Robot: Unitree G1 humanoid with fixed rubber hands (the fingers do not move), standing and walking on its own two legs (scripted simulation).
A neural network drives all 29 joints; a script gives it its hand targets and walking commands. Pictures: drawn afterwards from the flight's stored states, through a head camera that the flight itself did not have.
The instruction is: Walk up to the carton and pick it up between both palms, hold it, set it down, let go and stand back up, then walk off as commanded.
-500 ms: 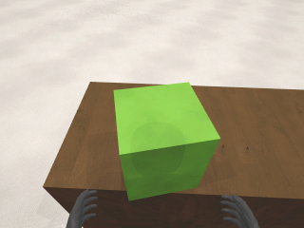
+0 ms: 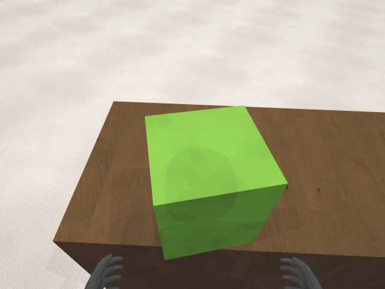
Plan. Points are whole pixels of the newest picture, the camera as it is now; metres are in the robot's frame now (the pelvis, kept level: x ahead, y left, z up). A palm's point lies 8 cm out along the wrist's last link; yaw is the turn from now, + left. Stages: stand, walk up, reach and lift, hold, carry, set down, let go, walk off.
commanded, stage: set down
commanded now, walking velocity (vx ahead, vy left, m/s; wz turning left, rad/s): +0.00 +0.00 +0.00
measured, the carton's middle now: (203, 184) +0.34 +0.00 +0.04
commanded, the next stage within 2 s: let go in 0.02 s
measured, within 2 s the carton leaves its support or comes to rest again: neither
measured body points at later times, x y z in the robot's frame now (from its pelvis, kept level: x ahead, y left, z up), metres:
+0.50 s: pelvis +0.01 +0.00 +0.00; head +0.02 +0.02 +0.45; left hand +0.16 +0.23 -0.08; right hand +0.17 -0.23 -0.09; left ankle -0.04 +0.12 -0.75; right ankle -0.01 -0.10 -0.75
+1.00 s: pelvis +0.00 +0.01 +0.00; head +0.00 +0.02 +0.45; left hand +0.12 +0.27 -0.10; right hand +0.14 -0.27 -0.09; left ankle -0.04 +0.12 -0.75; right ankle -0.01 -0.10 -0.75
